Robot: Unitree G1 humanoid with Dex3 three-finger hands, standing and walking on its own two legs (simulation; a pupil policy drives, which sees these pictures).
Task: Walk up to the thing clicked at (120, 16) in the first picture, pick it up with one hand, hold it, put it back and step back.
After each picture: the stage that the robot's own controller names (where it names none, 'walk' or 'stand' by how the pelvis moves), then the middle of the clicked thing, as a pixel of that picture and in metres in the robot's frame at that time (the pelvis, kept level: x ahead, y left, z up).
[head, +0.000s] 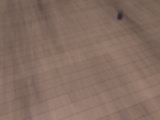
stand; (119, 15) +1.98 -0.54 -0.72
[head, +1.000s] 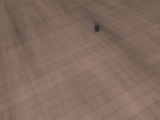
walk; (96, 27) +1.88 -0.06 -0.68
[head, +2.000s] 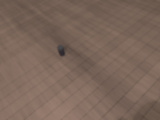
walk; (61, 50) +1.24 +0.30 -0.70
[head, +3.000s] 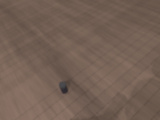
walk; (63, 87) +0.82 +0.29 -0.71
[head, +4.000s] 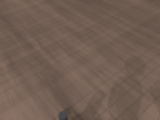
walk; (63, 118) +0.56 +0.20 -0.70
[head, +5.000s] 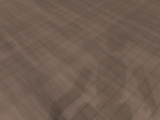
stand; out of the picture +0.42 +0.24 -0.71
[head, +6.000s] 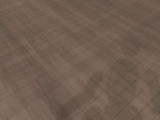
stand; out of the picture +0.39 +0.20 -0.71
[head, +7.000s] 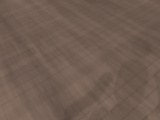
stand; out of the picture +0.38 +0.21 -0.72
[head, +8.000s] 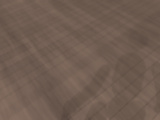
stand; out of the picture +0.38 +0.23 -0.72
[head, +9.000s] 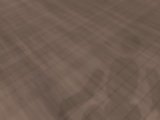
stand; out of the picture +0.40 +0.24 -0.71
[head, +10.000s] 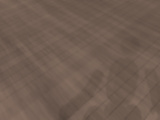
stand; out of the picture +0.41 +0.23 -0.72
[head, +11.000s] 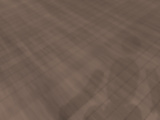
stand; out of the picture +0.40 +0.23 -0.72
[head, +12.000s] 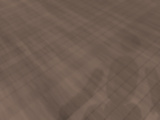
stand; out of the picture +0.40 +0.23 -0.72
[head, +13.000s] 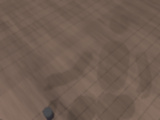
go down; (48, 113) +0.43 +0.24 -0.67
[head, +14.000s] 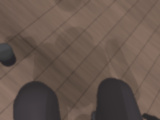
go down; (6, 55) +0.47 +0.30 -0.28
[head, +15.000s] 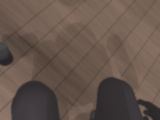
close in; (2, 54) +0.46 +0.31 -0.28
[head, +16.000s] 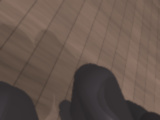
close in; out of the picture +0.43 +0.35 -0.22
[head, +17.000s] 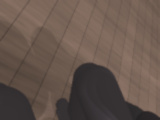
close; out of the picture +0.42 +0.35 -0.22
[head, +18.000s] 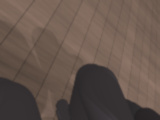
lift; out of the picture +0.40 +0.33 -0.23
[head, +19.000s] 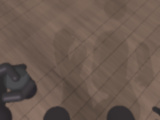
lift; (22, 84) +0.34 +0.22 -0.02
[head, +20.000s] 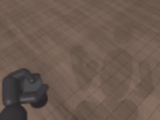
hold; (35, 92) +0.33 +0.19 -0.01
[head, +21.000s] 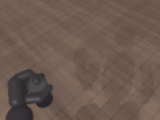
hold; (40, 92) +0.34 +0.17 +0.00
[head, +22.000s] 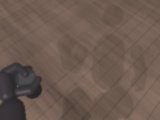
crouch; (29, 84) +0.37 +0.20 -0.07
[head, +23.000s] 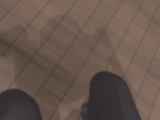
lower; out of the picture +0.48 +0.33 -0.12
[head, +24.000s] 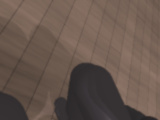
lower; out of the picture +0.40 +0.34 -0.23
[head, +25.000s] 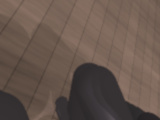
lower; out of the picture +0.39 +0.35 -0.23
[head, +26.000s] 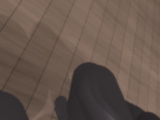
lower; out of the picture +0.39 +0.35 -0.23
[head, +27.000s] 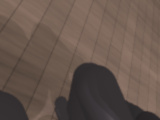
lower; out of the picture +0.39 +0.35 -0.23
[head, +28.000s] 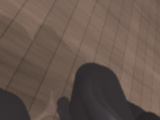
open; out of the picture +0.39 +0.35 -0.23
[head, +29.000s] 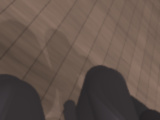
stand; out of the picture +0.40 +0.34 -0.23
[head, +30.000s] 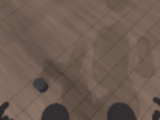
walk; (41, 85) +0.44 +0.27 -0.48
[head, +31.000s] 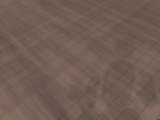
stand; out of the picture +0.40 +0.24 -0.66
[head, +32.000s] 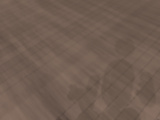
stand; out of the picture +0.40 +0.24 -0.67
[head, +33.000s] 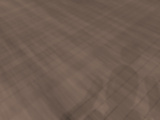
stand; out of the picture +0.42 +0.23 -0.71
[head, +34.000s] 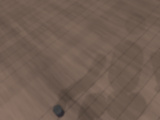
walk; (58, 111) +0.45 +0.28 -0.69
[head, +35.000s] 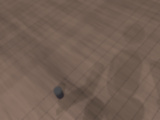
walk; (58, 92) +0.62 +0.29 -0.71
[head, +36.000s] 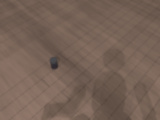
walk; (53, 63) +0.91 +0.23 -0.71
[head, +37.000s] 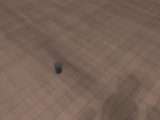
stand; (58, 67) +1.02 +0.26 -0.71
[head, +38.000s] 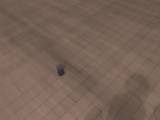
stand; (60, 70) +1.02 +0.26 -0.72
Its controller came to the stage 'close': yes
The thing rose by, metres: 0.71
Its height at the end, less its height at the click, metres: +0.00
